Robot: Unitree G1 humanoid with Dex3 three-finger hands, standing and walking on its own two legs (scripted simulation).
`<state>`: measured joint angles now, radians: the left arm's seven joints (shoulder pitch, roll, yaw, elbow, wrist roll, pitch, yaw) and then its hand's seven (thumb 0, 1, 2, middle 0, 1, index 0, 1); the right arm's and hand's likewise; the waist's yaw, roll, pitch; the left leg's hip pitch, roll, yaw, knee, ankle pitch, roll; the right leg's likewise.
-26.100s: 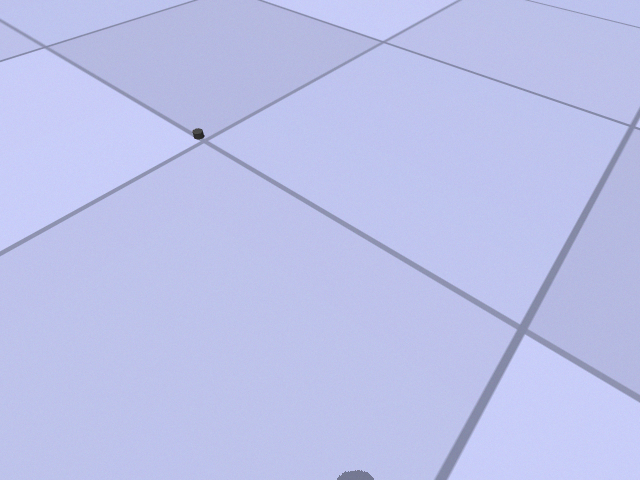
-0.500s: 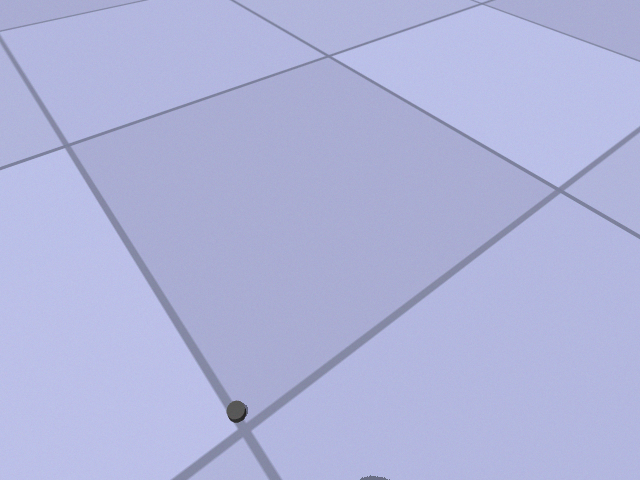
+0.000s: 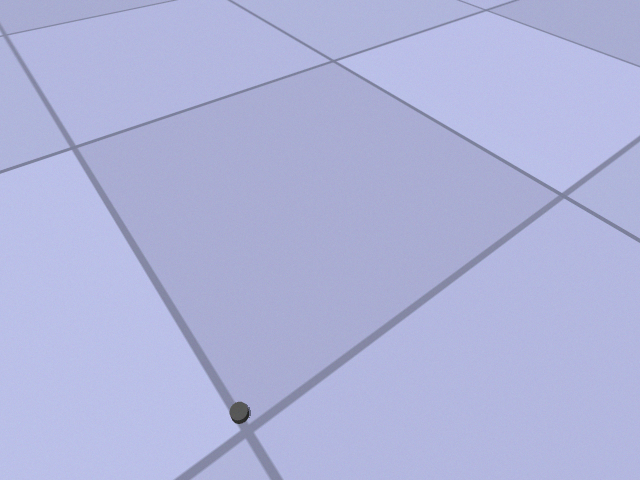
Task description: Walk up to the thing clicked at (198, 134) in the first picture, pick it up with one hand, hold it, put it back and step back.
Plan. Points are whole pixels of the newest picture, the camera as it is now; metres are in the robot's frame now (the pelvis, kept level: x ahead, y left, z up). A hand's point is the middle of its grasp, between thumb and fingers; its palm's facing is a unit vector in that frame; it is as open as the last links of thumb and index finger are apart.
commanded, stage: stand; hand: left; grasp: from above
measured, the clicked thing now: (239, 412) +0.45 +0.23 -0.77
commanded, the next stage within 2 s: rise first in 1.36 s
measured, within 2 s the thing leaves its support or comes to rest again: neither
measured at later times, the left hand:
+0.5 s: hand out of the picture +0.07 +0.25 -0.16, palm faces -0.02 -0.94 -0.33, open 7.4 cm
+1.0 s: hand out of the picture +0.08 +0.26 -0.16, palm faces -0.01 -0.94 -0.35, open 7.4 cm
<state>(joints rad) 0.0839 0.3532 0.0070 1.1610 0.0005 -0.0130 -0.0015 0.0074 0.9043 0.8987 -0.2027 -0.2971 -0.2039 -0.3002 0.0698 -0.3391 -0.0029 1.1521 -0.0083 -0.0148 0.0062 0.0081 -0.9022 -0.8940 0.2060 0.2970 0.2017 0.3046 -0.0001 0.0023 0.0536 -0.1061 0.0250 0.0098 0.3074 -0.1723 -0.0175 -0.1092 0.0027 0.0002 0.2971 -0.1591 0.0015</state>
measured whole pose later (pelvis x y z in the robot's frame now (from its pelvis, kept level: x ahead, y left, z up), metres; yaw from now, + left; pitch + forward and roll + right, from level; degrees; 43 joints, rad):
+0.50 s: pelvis +0.00 +0.00 +0.00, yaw +0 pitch -1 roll +0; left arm 0.10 0.35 0.00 1.15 0.00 -0.01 0.00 0.01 0.90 0.90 -0.20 -0.30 -0.20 -0.30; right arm 0.10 -0.35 0.00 1.15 -0.01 -0.01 0.01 0.01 -0.90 -0.89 0.21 0.30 0.20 0.30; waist 0.00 0.00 0.05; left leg -0.12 0.02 0.00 0.31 -0.17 -0.01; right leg -0.12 0.00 0.00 0.30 -0.16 0.00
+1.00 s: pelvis +0.01 +0.00 +0.00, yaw +1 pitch -2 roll +0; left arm 0.10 0.35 0.00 1.14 0.00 -0.01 0.00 0.01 0.90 0.90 -0.20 -0.30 -0.20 -0.30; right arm 0.10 -0.35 0.00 1.14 -0.01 -0.01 0.00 0.01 -0.90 -0.89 0.21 0.30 0.20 0.30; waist 0.00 0.00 0.05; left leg -0.10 0.02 0.00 0.30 -0.17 -0.02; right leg -0.10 0.00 -0.01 0.30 -0.17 0.00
